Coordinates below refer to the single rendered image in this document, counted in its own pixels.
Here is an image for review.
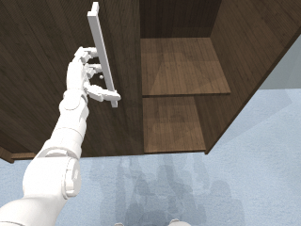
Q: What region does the robot left upper arm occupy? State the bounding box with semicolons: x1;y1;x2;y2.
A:
0;156;82;226

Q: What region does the handle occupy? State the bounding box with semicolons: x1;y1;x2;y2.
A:
87;2;118;107

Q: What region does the robot left forearm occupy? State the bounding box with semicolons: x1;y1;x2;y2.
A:
23;89;89;193

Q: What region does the left robot hand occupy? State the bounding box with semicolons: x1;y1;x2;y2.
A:
66;46;121;102

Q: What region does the right robot shin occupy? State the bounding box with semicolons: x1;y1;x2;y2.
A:
169;219;179;224

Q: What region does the wardrobe door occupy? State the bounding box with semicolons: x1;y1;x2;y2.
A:
0;130;32;153
0;0;145;158

